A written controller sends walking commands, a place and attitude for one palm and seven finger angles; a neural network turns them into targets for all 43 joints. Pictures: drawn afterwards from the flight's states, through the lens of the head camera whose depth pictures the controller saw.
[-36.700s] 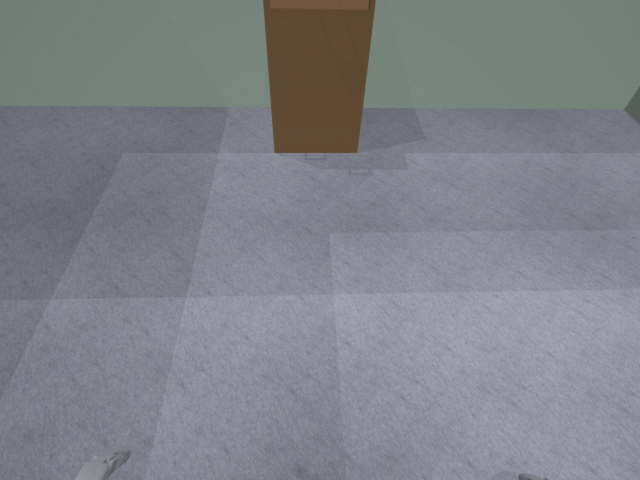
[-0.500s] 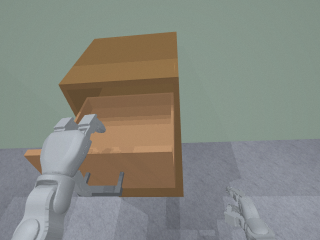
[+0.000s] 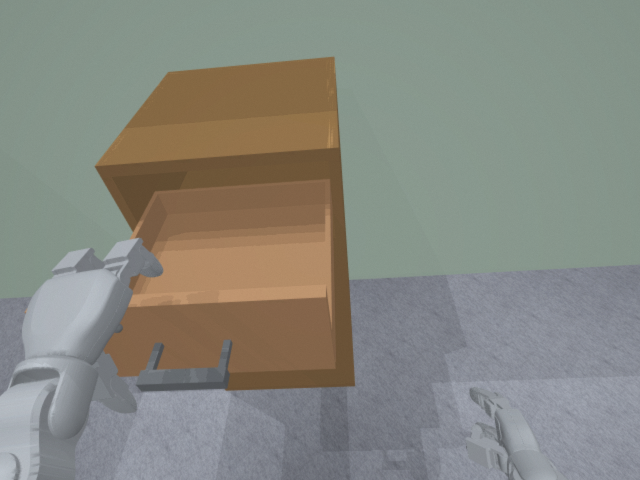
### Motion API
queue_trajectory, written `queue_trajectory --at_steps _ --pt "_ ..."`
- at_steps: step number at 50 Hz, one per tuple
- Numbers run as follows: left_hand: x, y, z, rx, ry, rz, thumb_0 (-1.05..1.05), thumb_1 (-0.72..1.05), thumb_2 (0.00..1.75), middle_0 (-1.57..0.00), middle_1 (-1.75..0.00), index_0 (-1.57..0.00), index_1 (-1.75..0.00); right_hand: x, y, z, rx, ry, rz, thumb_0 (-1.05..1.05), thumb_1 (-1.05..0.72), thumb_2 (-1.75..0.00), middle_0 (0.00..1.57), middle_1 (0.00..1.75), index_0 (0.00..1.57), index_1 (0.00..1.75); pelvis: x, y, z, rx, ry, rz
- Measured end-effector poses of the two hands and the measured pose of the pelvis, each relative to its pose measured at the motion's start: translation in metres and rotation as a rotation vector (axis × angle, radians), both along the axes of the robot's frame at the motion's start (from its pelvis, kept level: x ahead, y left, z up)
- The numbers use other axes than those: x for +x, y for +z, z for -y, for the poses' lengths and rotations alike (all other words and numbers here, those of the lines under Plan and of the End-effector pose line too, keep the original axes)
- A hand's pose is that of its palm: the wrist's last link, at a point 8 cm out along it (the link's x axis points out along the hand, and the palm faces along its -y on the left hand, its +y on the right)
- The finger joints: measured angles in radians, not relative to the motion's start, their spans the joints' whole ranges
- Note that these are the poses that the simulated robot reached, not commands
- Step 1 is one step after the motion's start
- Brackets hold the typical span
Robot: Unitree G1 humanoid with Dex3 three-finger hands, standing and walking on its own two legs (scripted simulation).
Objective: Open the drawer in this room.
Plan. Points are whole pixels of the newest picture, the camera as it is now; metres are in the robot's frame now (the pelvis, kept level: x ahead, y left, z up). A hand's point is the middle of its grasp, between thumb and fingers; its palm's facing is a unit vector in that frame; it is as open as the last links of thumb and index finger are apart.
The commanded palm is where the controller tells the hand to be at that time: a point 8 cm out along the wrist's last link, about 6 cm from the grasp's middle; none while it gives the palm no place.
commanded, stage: draw the hand back to the body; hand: left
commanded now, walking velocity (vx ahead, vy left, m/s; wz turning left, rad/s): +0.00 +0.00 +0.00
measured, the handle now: (187, 364) +0.24 +0.24 +0.01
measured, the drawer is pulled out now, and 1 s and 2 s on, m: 0.30 0.30 0.30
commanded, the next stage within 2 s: step back with the hand held close in 1.38 s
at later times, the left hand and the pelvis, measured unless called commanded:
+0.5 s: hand (134, 330) +0.20 +0.22 +0.16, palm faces +0.27 -0.75 -0.60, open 13.7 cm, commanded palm +0.15 +0.27 +0.20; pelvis +0.01 +0.01 +0.00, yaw +1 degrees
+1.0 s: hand (112, 311) +0.20 +0.24 +0.19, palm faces +0.37 -0.83 -0.41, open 10.2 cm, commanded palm +0.15 +0.29 +0.20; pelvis +0.02 +0.01 +0.00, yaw +1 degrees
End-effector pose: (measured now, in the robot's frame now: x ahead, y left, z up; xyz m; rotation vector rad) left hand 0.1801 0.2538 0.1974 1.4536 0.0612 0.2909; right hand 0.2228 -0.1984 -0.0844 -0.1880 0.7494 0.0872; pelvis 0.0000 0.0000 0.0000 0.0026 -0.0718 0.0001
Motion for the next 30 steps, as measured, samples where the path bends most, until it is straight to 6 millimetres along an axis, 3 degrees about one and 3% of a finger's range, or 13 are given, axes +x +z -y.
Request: queue_trajectory --at_steps 12,20,22,25,27,30 --pt "-0.001 -0.003 0.003 0.006 -0.061 -0.019 -0.01 -0.49 0.30 -0.32 -1.20 -0.32 -1.20 0.007 0.003 -0.015 0.004 0.015 0.035 0.02 -0.91 -0.90 0.20 0.30 0.20 0.30 0.000 0.000 -0.006 -0.003 0.006 -0.011" --pt "-0.006 0.000 -0.016 0.003 0.005 -0.005 -0.01 -0.49 0.30 -0.32 -1.20 -0.31 -1.20 0.012 0.005 -0.026 0.015 0.031 0.031 0.02 -0.91 -0.90 0.20 0.30 0.20 0.30 0.003 0.000 -0.012 -0.006 0.010 -0.012" --pt "-0.008 0.000 -0.015 -0.360 -0.065 0.087 -0.01 -0.49 0.30 -0.32 -1.20 -0.32 -1.20 0.013 0.008 -0.028 0.015 0.027 0.073 0.02 -0.91 -0.90 0.20 0.30 0.20 0.30 0.002 0.000 -0.014 -0.011 0.017 -0.003" --pt "-0.013 -0.010 -0.007 -0.750 -0.152 0.211 -0.01 -0.46 0.31 -0.32 -1.18 -0.31 -1.18 0.008 0.017 -0.031 0.013 0.009 0.140 0.02 -0.91 -0.90 0.20 0.30 0.20 0.30 0.005 0.000 -0.014 -0.011 0.016 -0.002" --pt "-0.016 -0.012 -0.004 -0.882 -0.191 0.277 -0.01 -0.43 0.33 -0.31 -1.16 -0.31 -1.16 0.002 0.021 -0.030 -0.008 0.005 0.159 0.02 -0.91 -0.90 0.21 0.30 0.20 0.30 0.009 0.000 -0.012 -0.012 0.017 -0.003" --pt "-0.019 -0.003 -0.008 -0.941 -0.231 0.386 -0.01 -0.36 0.36 -0.31 -1.12 -0.30 -1.12 -0.008 0.022 -0.026 -0.037 0.003 0.159 0.02 -0.91 -0.90 0.21 0.30 0.20 0.30 0.015 0.000 -0.011 -0.014 0.023 0.000"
